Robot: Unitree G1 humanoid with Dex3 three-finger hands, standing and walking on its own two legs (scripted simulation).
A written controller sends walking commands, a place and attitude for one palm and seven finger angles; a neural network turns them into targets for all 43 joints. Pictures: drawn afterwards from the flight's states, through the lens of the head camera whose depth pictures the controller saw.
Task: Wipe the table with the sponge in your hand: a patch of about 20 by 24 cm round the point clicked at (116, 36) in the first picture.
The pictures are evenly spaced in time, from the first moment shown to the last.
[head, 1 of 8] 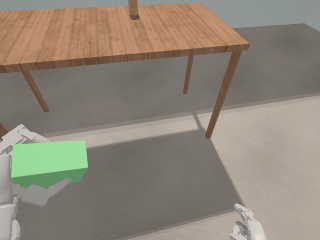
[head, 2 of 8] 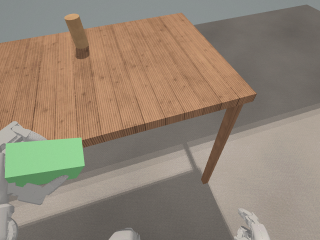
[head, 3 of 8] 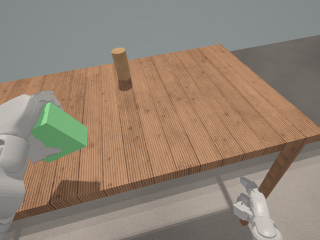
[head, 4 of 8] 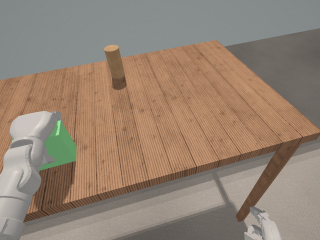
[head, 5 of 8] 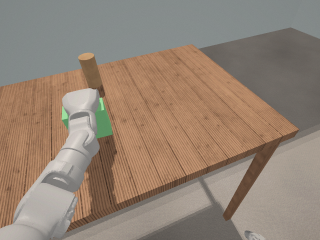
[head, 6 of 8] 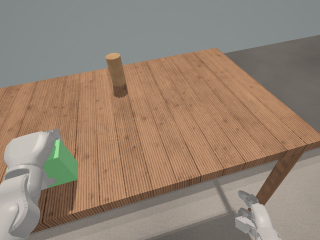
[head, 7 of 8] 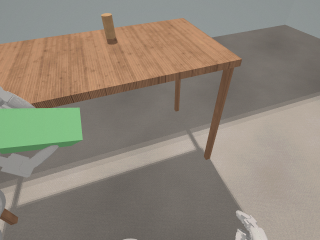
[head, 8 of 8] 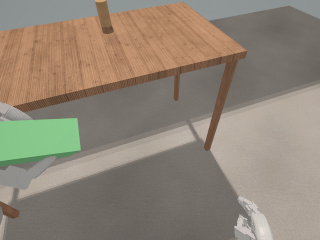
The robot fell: no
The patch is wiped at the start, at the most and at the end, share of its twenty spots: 0.00 0.95 0.95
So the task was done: yes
